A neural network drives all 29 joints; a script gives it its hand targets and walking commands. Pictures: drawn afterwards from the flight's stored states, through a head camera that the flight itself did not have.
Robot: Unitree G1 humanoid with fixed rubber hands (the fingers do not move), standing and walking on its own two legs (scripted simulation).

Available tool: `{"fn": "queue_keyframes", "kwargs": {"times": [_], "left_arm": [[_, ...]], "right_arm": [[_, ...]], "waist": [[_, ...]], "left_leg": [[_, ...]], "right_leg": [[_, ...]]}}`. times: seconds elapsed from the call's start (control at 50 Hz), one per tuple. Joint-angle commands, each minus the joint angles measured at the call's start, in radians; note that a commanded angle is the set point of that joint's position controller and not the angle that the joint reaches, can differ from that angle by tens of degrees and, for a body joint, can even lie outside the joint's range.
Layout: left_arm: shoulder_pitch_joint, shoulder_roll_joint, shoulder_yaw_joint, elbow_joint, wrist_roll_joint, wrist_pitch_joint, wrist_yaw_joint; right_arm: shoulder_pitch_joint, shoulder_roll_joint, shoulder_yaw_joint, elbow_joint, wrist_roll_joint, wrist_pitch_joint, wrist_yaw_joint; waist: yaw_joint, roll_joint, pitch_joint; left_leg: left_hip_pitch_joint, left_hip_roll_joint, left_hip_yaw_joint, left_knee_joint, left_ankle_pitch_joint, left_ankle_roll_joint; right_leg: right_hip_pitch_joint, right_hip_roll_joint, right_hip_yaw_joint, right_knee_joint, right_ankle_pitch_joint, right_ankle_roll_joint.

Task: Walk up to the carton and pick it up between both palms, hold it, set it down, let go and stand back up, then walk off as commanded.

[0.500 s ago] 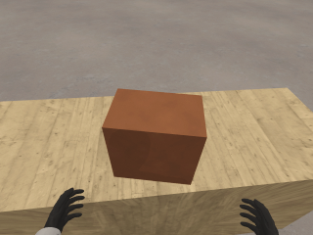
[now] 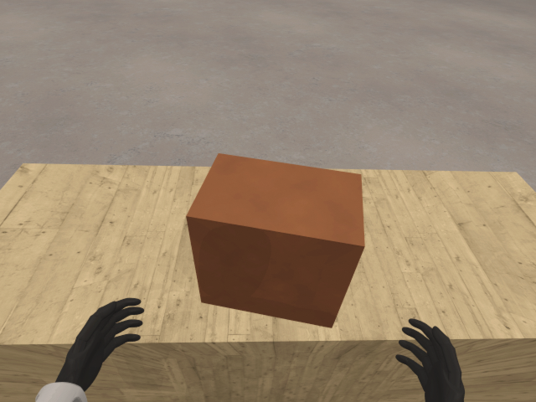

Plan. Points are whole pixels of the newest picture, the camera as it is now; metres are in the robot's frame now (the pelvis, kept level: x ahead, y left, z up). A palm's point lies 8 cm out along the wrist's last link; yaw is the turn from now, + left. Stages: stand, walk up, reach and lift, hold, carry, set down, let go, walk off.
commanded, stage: reach and lift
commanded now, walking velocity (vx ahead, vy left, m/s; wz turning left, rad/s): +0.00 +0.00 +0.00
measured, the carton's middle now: (276, 242) +0.41 +0.03 +0.01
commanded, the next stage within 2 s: none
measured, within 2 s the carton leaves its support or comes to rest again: neither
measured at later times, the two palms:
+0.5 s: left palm (106, 286) +0.25 +0.26 +0.07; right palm (450, 338) +0.23 -0.20 +0.06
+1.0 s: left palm (129, 222) +0.33 +0.25 +0.12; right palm (462, 286) +0.28 -0.22 +0.11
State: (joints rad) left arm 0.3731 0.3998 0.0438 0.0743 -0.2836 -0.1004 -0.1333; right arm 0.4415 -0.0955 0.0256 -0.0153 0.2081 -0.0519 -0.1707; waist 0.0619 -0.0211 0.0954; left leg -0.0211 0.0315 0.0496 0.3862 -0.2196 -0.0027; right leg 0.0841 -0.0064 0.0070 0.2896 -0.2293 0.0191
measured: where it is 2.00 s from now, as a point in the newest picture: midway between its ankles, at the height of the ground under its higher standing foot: outside the picture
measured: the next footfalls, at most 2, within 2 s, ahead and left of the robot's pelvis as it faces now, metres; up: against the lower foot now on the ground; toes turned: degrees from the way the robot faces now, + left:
none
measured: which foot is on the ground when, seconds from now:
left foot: down 0.00-1.00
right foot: down 0.00-1.00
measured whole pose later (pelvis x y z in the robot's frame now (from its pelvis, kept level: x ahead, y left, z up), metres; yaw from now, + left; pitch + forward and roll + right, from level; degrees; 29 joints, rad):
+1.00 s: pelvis +0.00 +0.00 +0.00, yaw -2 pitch -3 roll +0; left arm -0.28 0.43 0.17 0.17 -0.29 0.42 -0.13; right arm -0.12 -0.29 -0.01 -0.01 0.37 0.34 -0.19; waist 0.00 -0.03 0.06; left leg -0.09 0.02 0.08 0.33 -0.18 0.00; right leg -0.04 -0.01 0.06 0.30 -0.21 0.02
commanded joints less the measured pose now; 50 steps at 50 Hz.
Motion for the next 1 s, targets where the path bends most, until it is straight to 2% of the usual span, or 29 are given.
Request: {"fn": "queue_keyframes", "kwargs": {"times": [0.0,0.04,0.1,0.18,0.2,0.26,0.28,0.3,0.32,0.34,0.36,0.38,0.44,0.52,0.54,0.56,0.58,0.64,0.66,0.68,0.7,0.74,0.78,0.8,0.84,0.86,0.9,0.94,0.98], "left_arm": [[-0.142,0.193,0.054,-0.158,-0.023,-0.016,-0.001],[-0.128,0.182,0.069,-0.132,-0.013,-0.005,0.010],[-0.179,0.209,0.074,-0.139,-0.025,0.044,0.011],[-0.231,0.185,0.080,-0.165,-0.054,0.108,0.015],[-0.287,0.193,0.091,-0.189,-0.040,0.109,0.024],[-0.282,0.170,0.115,-0.146,-0.022,0.160,0.026],[-0.381,0.178,0.103,-0.140,-0.034,0.173,0.018],[-0.367,0.182,0.101,-0.182,-0.038,0.184,0.020],[-0.382,0.185,0.123,-0.179,-0.026,0.193,0.022],[-0.467,0.202,0.112,-0.181,-0.038,0.206,0.022],[-0.407,0.186,0.125,-0.152,-0.026,0.219,0.019],[-0.454,0.196,0.124,-0.172,-0.027,0.239,0.018],[-0.511,0.168,0.129,-0.136,-0.026,0.291,0.014],[-0.511,0.182,0.172,-0.198,-0.006,0.343,0.014],[-0.545,0.169,0.161,-0.180,-0.015,0.354,0.014],[-0.588,0.175,0.177,-0.166,-0.021,0.362,0.011],[-0.588,0.170,0.177,-0.171,-0.018,0.364,0.012],[-0.598,0.167,0.194,-0.138,0.004,0.405,0.011],[-0.651,0.175,0.189,-0.188,0.016,0.417,0.008],[-0.627,0.177,0.209,-0.171,0.010,0.420,0.007],[-0.691,0.172,0.192,-0.192,0.001,0.426,0.007],[-0.666,0.176,0.210,-0.155,0.007,0.445,0.005],[-0.802,0.204,0.188,-0.110,-0.009,0.463,-0.001],[-0.777,0.211,0.205,-0.123,0.000,0.464,-0.001],[-0.816,0.197,0.197,-0.133,-0.010,0.473,0.000],[-0.898,0.240,0.199,-0.154,-0.013,0.464,0.003],[-0.911,0.267,0.218,-0.034,-0.004,0.485,0.004],[-1.023,0.248,0.186,-0.037,-0.005,0.491,-0.004],[-1.010,0.245,0.191,-0.005,0.008,0.504,0.002]], "right_arm": [[-0.073,-0.072,-0.057,-0.185,-0.017,0.004,-0.018],[-0.075,-0.087,-0.058,-0.162,0.003,0.028,-0.010],[-0.107,-0.081,-0.068,-0.182,-0.011,0.091,-0.021],[-0.163,-0.118,-0.044,-0.279,0.016,0.143,-0.013],[-0.201,-0.120,-0.044,-0.256,0.021,0.154,-0.004],[-0.205,-0.137,-0.057,-0.224,0.045,0.182,-0.003],[-0.286,-0.151,-0.077,-0.223,0.037,0.201,-0.008],[-0.246,-0.151,-0.088,-0.242,0.042,0.207,-0.011],[-0.276,-0.160,-0.081,-0.229,0.055,0.209,-0.006],[-0.353,-0.174,-0.097,-0.239,0.053,0.217,-0.007],[-0.311,-0.181,-0.090,-0.226,0.058,0.222,-0.009],[-0.343,-0.175,-0.083,-0.229,0.067,0.237,-0.009],[-0.412,-0.211,-0.087,-0.210,0.084,0.247,-0.005],[-0.402,-0.248,-0.097,-0.239,0.090,0.263,-0.014],[-0.460,-0.262,-0.098,-0.259,0.095,0.270,-0.010],[-0.471,-0.249,-0.109,-0.249,0.099,0.271,-0.014],[-0.492,-0.235,-0.078,-0.290,0.104,0.273,-0.017],[-0.496,-0.283,-0.086,-0.215,0.122,0.302,-0.017],[-0.512,-0.276,-0.091,-0.228,0.121,0.303,-0.015],[-0.499,-0.280,-0.080,-0.231,0.131,0.306,-0.018],[-0.559,-0.293,-0.097,-0.235,0.127,0.308,-0.018],[-0.545,-0.293,-0.092,-0.267,0.151,0.312,-0.021],[-0.649,-0.306,-0.107,-0.215,0.140,0.344,-0.017],[-0.628,-0.298,-0.092,-0.231,0.144,0.348,-0.021],[-0.664,-0.311,-0.106,-0.229,0.144,0.347,-0.023],[-0.723,-0.322,-0.111,-0.207,0.152,0.353,-0.021],[-0.763,-0.319,-0.079,-0.143,0.159,0.371,-0.022],[-0.843,-0.318,-0.088,-0.124,0.165,0.368,-0.024],[-0.833,-0.336,-0.101,-0.076,0.161,0.381,-0.024]], "waist": [[-0.023,0.077,0.005],[-0.009,0.119,0.021],[-0.012,0.116,0.046],[-0.008,0.061,-0.016],[0.001,0.103,-0.025],[-0.007,0.098,-0.023],[-0.026,0.093,-0.027],[-0.038,0.095,-0.055],[-0.014,0.089,-0.077],[-0.018,0.113,-0.077],[-0.027,0.077,-0.072],[-0.014,0.108,-0.069],[-0.034,0.089,-0.137],[-0.025,0.095,-0.180],[-0.021,0.058,-0.179],[-0.031,0.065,-0.185],[-0.014,0.036,-0.211],[-0.025,0.054,-0.162],[-0.038,0.080,-0.207],[-0.021,0.062,-0.232],[-0.044,0.069,-0.216],[-0.026,0.039,-0.224],[-0.055,0.048,-0.216],[-0.043,0.039,-0.207],[-0.061,0.034,-0.252],[-0.058,0.072,-0.311],[-0.043,0.044,-0.275],[-0.072,0.070,-0.303],[-0.057,0.074,-0.292]], "left_leg": [[0.095,-0.006,-0.053,-0.051,0.234,-0.046],[0.088,-0.008,-0.038,-0.056,0.199,-0.045],[0.051,-0.007,-0.032,-0.062,0.160,-0.034],[0.065,-0.010,-0.022,-0.065,0.188,-0.019],[0.055,-0.004,-0.028,-0.064,0.194,-0.028],[0.079,-0.002,-0.014,-0.072,0.187,-0.023],[0.037,-0.004,-0.021,-0.069,0.165,-0.026],[0.073,0.001,-0.020,-0.070,0.210,-0.026],[0.080,0.000,-0.024,-0.063,0.218,-0.024],[0.072,0.002,-0.022,-0.065,0.196,-0.027],[0.079,-0.006,-0.011,-0.053,0.244,-0.022],[0.074,-0.006,-0.016,-0.058,0.240,-0.026],[0.094,-0.004,-0.017,-0.046,0.316,-0.037],[0.153,-0.006,-0.011,-0.032,0.397,-0.043],[0.139,-0.005,-0.009,-0.047,0.379,-0.037],[0.130,-0.018,-0.006,-0.041,0.371,-0.033],[0.123,-0.024,-0.004,-0.045,0.381,-0.022],[0.149,-0.017,-0.011,-0.039,0.419,-0.039],[0.166,-0.017,-0.006,-0.036,0.445,-0.044],[0.152,-0.023,0.001,-0.034,0.438,-0.036],[0.140,-0.024,0.005,-0.040,0.428,-0.039],[0.149,-0.022,0.000,-0.050,0.401,-0.031],[0.123,-0.015,-0.003,-0.067,0.308,-0.027],[0.126,-0.030,0.006,-0.062,0.343,-0.015],[0.141,-0.028,-0.005,-0.065,0.367,-0.019],[0.145,-0.024,-0.002,-0.045,0.379,-0.029],[0.108,-0.030,0.006,-0.060,0.347,-0.010],[0.086,-0.041,0.008,-0.053,0.337,-0.015],[0.118,-0.030,0.008,-0.055,0.347,-0.020]], "right_leg": [[-0.253,0.006,0.036,-0.104,-0.007,-0.051],[-0.255,-0.001,0.053,-0.098,-0.037,-0.049],[-0.253,-0.013,0.066,-0.097,-0.031,-0.044],[-0.248,-0.013,0.069,-0.090,0.017,-0.036],[-0.260,-0.014,0.076,-0.079,0.022,-0.037],[-0.272,-0.002,0.061,-0.080,0.002,-0.043],[-0.271,0.001,0.069,-0.070,-0.013,-0.039],[-0.245,-0.003,0.059,-0.064,0.037,-0.038],[-0.251,0.002,0.062,-0.063,0.037,-0.035],[-0.280,0.002,0.057,-0.065,0.025,-0.035],[-0.264,0.001,0.066,-0.062,0.077,-0.036],[-0.250,-0.002,0.070,-0.064,0.073,-0.032],[-0.225,0.016,0.058,-0.052,0.145,-0.034],[-0.224,0.025,0.048,-0.043,0.244,-0.029],[-0.219,0.031,0.047,-0.049,0.222,-0.030],[-0.216,0.021,0.060,-0.049,0.244,-0.021],[-0.203,0.023,0.060,-0.034,0.257,-0.019],[-0.224,0.032,0.055,-0.050,0.270,-0.029],[-0.219,0.029,0.051,-0.038,0.308,-0.023],[-0.197,0.023,0.054,-0.040,0.327,-0.019],[-0.195,0.024,0.052,-0.034,0.336,-0.016],[-0.182,0.027,0.042,-0.040,0.312,-0.015],[-0.220,0.025,0.042,-0.051,0.210,-0.017],[-0.214,0.020,0.052,-0.048,0.289,-0.013],[-0.211,0.025,0.046,-0.037,0.327,-0.013],[-0.203,0.021,0.045,-0.029,0.316,-0.013],[-0.203,0.014,0.050,-0.028,0.318,-0.010],[-0.173,0.013,0.045,-0.017,0.334,-0.008],[-0.208,0.024,0.031,-0.022,0.314,-0.017]]}}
